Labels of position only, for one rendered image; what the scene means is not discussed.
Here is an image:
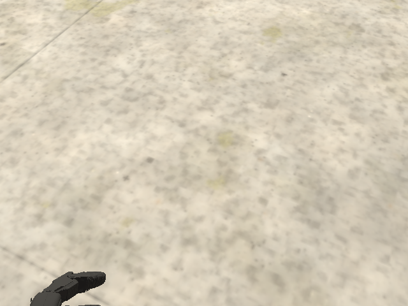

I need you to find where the left robot hand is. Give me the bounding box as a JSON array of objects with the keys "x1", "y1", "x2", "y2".
[{"x1": 30, "y1": 272, "x2": 106, "y2": 306}]

